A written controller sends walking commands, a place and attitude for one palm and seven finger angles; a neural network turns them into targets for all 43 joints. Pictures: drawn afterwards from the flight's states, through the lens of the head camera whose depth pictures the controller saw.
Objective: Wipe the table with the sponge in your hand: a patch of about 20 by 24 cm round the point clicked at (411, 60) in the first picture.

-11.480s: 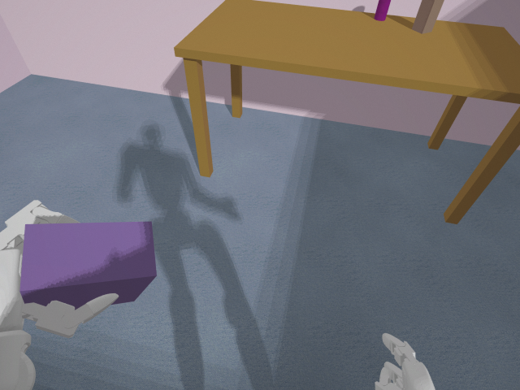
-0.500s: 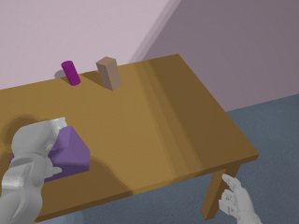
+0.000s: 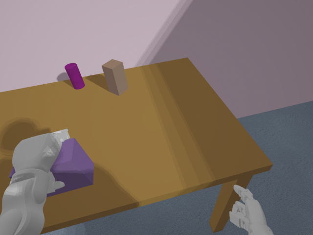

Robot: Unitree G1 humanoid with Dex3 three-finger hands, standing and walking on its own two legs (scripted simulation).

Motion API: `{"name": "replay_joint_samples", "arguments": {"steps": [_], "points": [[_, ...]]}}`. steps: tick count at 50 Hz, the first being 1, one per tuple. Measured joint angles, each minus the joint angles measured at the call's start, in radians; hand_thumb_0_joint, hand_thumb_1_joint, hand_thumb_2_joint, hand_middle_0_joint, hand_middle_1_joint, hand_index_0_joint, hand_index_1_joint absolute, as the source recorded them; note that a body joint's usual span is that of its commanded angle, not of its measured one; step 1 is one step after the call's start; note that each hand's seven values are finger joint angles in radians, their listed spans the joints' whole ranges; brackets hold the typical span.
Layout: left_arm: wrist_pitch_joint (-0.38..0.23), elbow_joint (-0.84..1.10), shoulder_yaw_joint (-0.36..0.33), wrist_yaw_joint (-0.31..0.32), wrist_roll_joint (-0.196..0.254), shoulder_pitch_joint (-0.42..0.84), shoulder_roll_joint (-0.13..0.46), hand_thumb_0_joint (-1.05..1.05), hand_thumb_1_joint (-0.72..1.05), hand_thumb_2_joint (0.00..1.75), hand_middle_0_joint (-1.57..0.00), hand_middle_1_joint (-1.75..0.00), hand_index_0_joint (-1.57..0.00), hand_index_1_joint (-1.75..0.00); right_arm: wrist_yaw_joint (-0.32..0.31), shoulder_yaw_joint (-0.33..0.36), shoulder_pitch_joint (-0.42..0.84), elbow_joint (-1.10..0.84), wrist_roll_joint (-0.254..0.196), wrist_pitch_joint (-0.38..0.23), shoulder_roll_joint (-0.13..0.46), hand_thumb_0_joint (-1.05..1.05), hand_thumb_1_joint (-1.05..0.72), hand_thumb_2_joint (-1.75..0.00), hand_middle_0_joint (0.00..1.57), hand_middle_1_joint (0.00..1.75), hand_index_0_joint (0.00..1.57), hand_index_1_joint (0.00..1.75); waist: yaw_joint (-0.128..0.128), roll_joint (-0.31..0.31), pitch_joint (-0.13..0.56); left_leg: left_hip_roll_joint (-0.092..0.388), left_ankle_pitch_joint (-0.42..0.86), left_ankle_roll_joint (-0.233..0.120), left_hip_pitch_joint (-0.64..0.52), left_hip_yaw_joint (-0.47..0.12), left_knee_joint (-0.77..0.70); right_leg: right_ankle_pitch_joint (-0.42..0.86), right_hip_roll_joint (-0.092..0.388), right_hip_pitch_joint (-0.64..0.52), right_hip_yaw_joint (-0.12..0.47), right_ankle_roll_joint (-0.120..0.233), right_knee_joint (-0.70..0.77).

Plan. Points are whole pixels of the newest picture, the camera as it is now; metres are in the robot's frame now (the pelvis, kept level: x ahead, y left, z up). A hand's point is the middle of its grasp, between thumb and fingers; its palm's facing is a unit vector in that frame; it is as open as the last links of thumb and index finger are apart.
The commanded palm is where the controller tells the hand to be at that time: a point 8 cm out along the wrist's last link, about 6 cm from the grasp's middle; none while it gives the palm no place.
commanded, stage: move the sponge above the wiping area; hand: left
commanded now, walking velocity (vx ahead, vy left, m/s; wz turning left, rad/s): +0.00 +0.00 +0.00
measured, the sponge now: (61, 173) +0.21 +0.29 +0.07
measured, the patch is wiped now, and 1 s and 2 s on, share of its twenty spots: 0.00 0.00 0.00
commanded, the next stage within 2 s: lower the sponge onto the table in 1.62 s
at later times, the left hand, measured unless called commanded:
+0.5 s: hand (62, 162) +0.23 +0.28 +0.10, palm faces +0.01 -0.07 -1.00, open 10.2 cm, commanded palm +0.20 +0.27 +0.16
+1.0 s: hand (69, 164) +0.23 +0.28 +0.08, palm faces -0.01 -0.08 -1.00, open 10.2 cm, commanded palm +0.21 +0.27 +0.14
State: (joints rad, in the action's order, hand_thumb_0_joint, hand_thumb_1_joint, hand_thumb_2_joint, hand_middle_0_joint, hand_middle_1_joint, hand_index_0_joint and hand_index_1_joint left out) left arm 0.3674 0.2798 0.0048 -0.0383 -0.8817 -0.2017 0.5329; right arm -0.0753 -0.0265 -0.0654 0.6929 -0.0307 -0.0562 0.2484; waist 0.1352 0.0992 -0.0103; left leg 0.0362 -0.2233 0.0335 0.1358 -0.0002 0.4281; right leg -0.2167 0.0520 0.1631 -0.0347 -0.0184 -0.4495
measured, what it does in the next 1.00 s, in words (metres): stands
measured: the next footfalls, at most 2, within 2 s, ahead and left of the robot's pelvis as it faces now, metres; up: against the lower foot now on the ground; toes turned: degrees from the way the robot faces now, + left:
none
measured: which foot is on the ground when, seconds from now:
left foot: down 0.00-1.00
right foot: down 0.00-1.00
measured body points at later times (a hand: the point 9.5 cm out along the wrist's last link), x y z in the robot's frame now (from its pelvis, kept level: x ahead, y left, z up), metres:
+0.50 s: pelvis +0.00 -0.01 +0.00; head -0.01 -0.05 +0.45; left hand +0.22 +0.28 +0.15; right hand +0.24 -0.20 -0.08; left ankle +0.01 +0.14 -0.74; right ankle +0.02 -0.13 -0.74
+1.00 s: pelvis +0.01 +0.00 +0.00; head +0.00 -0.04 +0.45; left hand +0.23 +0.28 +0.13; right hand +0.24 -0.21 -0.08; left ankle +0.01 +0.14 -0.74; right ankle +0.02 -0.13 -0.74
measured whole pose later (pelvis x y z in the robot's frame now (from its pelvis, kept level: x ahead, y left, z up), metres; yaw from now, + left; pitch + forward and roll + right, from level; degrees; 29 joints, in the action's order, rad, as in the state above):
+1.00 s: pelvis +0.01 +0.00 +0.00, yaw +0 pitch -3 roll +0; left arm 0.35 0.13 0.08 0.01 -0.94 -0.14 0.46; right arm -0.07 -0.02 -0.07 0.69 -0.03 -0.07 0.25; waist 0.13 0.09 -0.01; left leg 0.04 -0.23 0.04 0.14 -0.01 0.42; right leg -0.22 0.05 0.17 -0.04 -0.02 -0.44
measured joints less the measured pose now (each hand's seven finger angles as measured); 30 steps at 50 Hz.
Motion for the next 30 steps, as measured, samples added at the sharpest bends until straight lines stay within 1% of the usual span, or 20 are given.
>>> {"name": "replay_joint_samples", "arguments": {"steps": [4, 11, 18, 23, 30], "points": [[0.004, -0.007, 0.013, -0.001, -0.007, 0.002, -0.012, -0.01, -0.50, 1.02, -0.74, -1.33, -0.74, -1.34, 0.000, 0.000, 0.000, -0.001, -0.001, 0.000, 0.002, 0.01, -0.90, -0.90, 0.20, 0.30, 0.21, 0.31, 0.001, 0.002, -0.001, 0.000, 0.002, 0.000, 0.000, 0.000, -0.001, 0.001, 0.000, 0.001, 0.000, 0.001, 0.000], [-0.011, -0.066, 0.052, 0.008, -0.027, 0.048, -0.030, -0.01, -0.50, 1.02, -0.74, -1.33, -0.74, -1.34, -0.006, 0.000, 0.005, 0.004, 0.002, -0.006, 0.000, 0.01, -0.90, -0.90, 0.20, 0.30, 0.21, 0.31, 0.002, 0.003, -0.003, 0.000, 0.006, 0.002, 0.002, -0.004, -0.004, 0.002, 0.000, 0.003, -0.003, 0.003, -0.002], [-0.003, -0.102, 0.035, 0.019, -0.028, 0.072, -0.031, -0.01, -0.50, 1.02, -0.74, -1.33, -0.74, -1.34, 0.001, -0.007, 0.014, 0.008, 0.001, -0.002, -0.006, 0.01, -0.90, -0.90, 0.20, 0.30, 0.22, 0.32, -0.006, 0.003, 0.000, 0.006, 0.007, 0.006, 0.001, -0.002, -0.008, 0.002, -0.007, 0.006, -0.001, 0.007, -0.001], [0.006, -0.114, 0.035, 0.010, -0.030, 0.070, -0.034, -0.01, -0.50, 1.02, -0.74, -1.34, -0.74, -1.34, 0.002, -0.007, 0.011, 0.003, -0.001, -0.001, 0.000, 0.01, -0.90, -0.90, 0.20, 0.30, 0.22, 0.32, -0.008, 0.005, 0.001, 0.007, 0.004, 0.006, 0.007, -0.005, -0.004, -0.001, -0.008, 0.009, -0.003, 0.007, -0.003], [-0.027, -0.128, 0.049, 0.010, -0.038, 0.065, -0.042, -0.01, -0.50, 1.02, -0.74, -1.34, -0.74, -1.34, -0.002, 0.001, 0.001, 0.002, 0.002, -0.011, 0.004, 0.01, -0.90, -0.90, 0.20, 0.30, 0.23, 0.32, -0.003, 0.004, -0.001, 0.007, -0.002, 0.006, 0.010, -0.008, 0.002, -0.005, -0.008, 0.009, -0.006, 0.007, -0.003]]}}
